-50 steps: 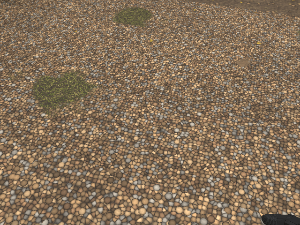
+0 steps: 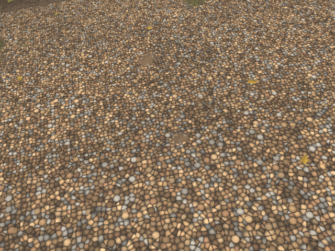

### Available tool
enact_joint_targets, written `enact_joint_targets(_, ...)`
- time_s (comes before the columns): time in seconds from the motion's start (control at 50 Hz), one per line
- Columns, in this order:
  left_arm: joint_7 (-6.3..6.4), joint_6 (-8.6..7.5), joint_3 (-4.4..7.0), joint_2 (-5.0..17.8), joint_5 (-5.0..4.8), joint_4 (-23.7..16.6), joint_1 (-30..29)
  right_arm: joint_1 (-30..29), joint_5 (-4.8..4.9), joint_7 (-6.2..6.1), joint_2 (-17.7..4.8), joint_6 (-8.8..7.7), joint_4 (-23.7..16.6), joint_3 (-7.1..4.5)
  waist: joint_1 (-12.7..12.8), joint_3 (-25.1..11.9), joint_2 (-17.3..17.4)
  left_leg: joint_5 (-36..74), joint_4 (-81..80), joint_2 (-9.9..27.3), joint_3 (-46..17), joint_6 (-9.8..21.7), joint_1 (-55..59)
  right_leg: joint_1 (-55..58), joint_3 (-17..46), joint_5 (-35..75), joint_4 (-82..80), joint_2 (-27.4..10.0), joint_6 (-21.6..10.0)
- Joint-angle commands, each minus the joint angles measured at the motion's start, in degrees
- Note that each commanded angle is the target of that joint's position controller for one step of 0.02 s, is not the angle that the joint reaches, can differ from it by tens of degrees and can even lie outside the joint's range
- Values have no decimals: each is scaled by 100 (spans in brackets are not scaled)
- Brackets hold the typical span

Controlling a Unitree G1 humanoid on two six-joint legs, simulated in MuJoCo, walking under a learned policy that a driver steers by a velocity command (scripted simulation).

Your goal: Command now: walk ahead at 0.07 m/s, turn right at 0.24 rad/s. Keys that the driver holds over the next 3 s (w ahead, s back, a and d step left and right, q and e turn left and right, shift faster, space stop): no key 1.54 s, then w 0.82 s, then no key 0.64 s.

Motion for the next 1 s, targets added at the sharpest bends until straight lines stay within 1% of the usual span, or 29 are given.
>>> enact_joint_targets(0.02, 20, -9, 139, 644, 47, -437, -247, 170, 16, 35, -291, -45, -287, -21, -144, -1049, -844, -4, -207, -37, 212, -72, 968, 421, 978, 1692, -526, -1418, -561)
enact_joint_targets(0.04, 32, 17, 136, 667, 42, -426, -258, 103, 32, 46, -339, -62, -311, -21, -97, -942, -876, -138, -419, -61, 239, -74, 1064, 447, 1022, 1749, -502, -1431, -613)
enact_joint_targets(0.06, 37, 44, 113, 621, 50, -387, -234, 50, 43, 59, -303, -79, -333, 3, -60, -868, -931, -325, -641, -76, 269, -80, 1180, 490, 1063, 1783, -439, -1457, -673)
enact_joint_targets(0.08, 45, 64, 90, 581, 8, -342, -175, -43, 69, 73, -323, -77, -385, 4, 12, -701, -983, -632, -1082, -109, 298, -57, 1111, 663, 1162, 1570, -380, -1474, -690)
enact_joint_targets(0.1, 50, 80, 72, 555, 3, -293, -111, -56, 71, 94, -292, -102, -409, 25, 51, -682, -1042, -723, -1423, -137, 316, -23, 1243, 764, 1307, 1507, -321, -1508, -712)
enact_joint_targets(0.12, 57, 96, 32, 475, -13, -273, -157, 35, 64, 134, -218, -138, -399, 56, -40, -703, -1001, -503, -1994, -166, 346, 49, 1514, 821, 1363, 1500, -216, -1475, -672)
enact_joint_targets(0.14, 54, 106, -1, 437, -46, -246, -222, 225, 38, 193, -224, -206, -333, 75, -210, -686, -909, 376, -2985, -87, 257, 215, 1945, 775, 1480, 1318, -179, -1449, -496)
enact_joint_targets(0.16, 60, 79, -6, 445, -19, -210, -98, 404, -33, 224, -405, -246, -260, 54, -193, -823, -742, 1326, -3134, 159, 128, 353, 2552, 621, 1400, 1177, -78, -1323, -281)
enact_joint_targets(0.18, 44, 30, 18, 505, 53, -204, 227, 385, -81, 229, -782, -251, -268, -15, 138, -963, -104, 2450, -2772, 488, -13, 608, 3010, 310, 1082, 661, 115, -922, -95)
enact_joint_targets(0.2, 12, -2, 10, 477, 35, -197, 240, 184, -59, 264, -650, -246, -197, 6, 240, -941, 516, 2090, -2781, 474, -87, 832, 2690, 454, 676, 124, -90, -697, 85)
enact_joint_targets(0.22, 4, 12, 10, 570, 72, -174, -59, 134, -20, 300, -351, -246, -196, 73, 47, -829, 442, 1411, -2962, 337, -60, 830, 2463, 621, 566, -93, -94, -653, 222)
enact_joint_targets(0.24, 12, 51, 21, 574, 63, -213, -295, 131, -4, 310, -290, -251, -159, 104, -19, -765, 351, 1080, -3057, 265, -18, 758, 2382, 679, 519, -8, -63, -655, 248)
enact_joint_targets(0.28, 12, 154, 3, 515, 66, -250, -420, 161, 16, 316, -348, -295, -120, 123, -55, -663, 209, 824, -3153, 185, 34, 698, 2357, 753, 551, 248, -99, -696, 216)
enact_joint_targets(0.3, 22, 183, -8, 468, 47, -224, -400, 216, 38, 288, -378, -307, -75, 125, -31, -630, 251, 824, -3187, 172, 26, 708, 2384, 767, 568, 258, -157, -729, 197)
enact_joint_targets(0.34, 40, 184, -3, 481, 38, -137, -368, 243, 41, 257, -357, -309, -42, 148, -66, -605, 98, 944, -3188, 161, 43, 731, 2489, 770, 561, 371, -203, -750, 214)
enact_joint_targets(0.4, 56, 156, 9, 485, 30, -26, -354, 296, 44, 209, -395, -296, 26, 167, -118, -617, -43, 1139, -3172, 144, 44, 783, 2665, 757, 534, 525, -241, -768, 282)
enact_joint_targets(0.5, 106, 167, 18, 529, 13, 185, -293, 298, 41, 205, -413, -248, 123, 215, -153, -566, -159, 1179, -3287, 94, 53, 826, 2751, 869, 521, 670, -358, -812, 362)
enact_joint_targets(0.68, 194, 137, 25, 674, 3, 709, -166, 379, 52, 233, -462, -196, 452, 281, -156, -465, -207, 1144, -3505, -21, 104, 842, 2843, 1030, 466, 768, -585, -884, 439)
enact_joint_targets(1.0, 232, 50, -69, 713, -29, 1671, -99, 729, 42, 150, -501, -128, 938, 358, -168, -294, -214, 767, -3727, -167, 135, 837, 2833, 950, 271, 504, -780, -881, 492)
